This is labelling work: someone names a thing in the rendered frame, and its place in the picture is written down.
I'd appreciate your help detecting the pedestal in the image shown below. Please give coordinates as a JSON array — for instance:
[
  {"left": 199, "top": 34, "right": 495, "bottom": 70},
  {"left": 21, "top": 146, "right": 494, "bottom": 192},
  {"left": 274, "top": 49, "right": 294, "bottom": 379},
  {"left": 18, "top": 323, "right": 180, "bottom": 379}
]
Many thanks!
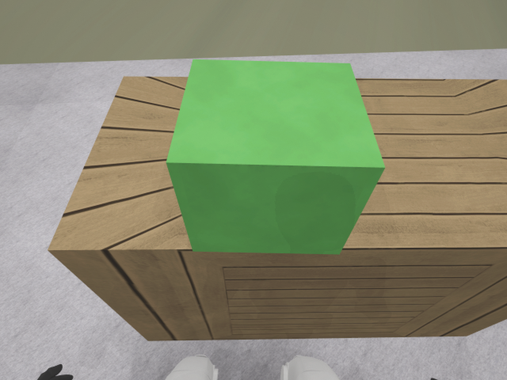
[{"left": 48, "top": 76, "right": 507, "bottom": 341}]

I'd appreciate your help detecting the left robot thigh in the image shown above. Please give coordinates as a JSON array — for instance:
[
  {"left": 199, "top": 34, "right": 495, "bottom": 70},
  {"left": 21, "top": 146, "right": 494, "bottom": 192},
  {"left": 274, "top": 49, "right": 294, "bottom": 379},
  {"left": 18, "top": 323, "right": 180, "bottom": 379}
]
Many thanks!
[{"left": 165, "top": 356, "right": 219, "bottom": 380}]

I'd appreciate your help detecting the robot thigh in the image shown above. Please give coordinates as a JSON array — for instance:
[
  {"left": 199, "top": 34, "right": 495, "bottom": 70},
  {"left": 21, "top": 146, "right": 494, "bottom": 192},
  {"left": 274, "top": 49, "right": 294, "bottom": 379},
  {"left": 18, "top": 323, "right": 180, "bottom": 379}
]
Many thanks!
[
  {"left": 280, "top": 356, "right": 340, "bottom": 380},
  {"left": 165, "top": 356, "right": 219, "bottom": 380}
]

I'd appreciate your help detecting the right robot thigh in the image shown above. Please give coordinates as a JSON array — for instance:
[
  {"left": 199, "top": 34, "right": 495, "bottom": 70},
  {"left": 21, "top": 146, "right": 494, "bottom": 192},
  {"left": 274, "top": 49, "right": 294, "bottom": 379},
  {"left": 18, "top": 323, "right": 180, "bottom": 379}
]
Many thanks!
[{"left": 280, "top": 356, "right": 340, "bottom": 380}]

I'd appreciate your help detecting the robot left hand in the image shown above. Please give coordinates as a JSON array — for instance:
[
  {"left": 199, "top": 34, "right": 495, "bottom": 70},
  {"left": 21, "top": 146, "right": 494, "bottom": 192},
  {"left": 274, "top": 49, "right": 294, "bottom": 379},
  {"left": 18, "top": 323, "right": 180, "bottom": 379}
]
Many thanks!
[{"left": 37, "top": 364, "right": 73, "bottom": 380}]

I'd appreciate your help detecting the carton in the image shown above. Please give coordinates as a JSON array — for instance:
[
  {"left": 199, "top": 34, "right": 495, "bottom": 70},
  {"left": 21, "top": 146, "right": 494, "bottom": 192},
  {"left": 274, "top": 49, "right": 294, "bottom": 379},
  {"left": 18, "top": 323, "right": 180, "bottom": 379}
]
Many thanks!
[{"left": 166, "top": 59, "right": 385, "bottom": 254}]

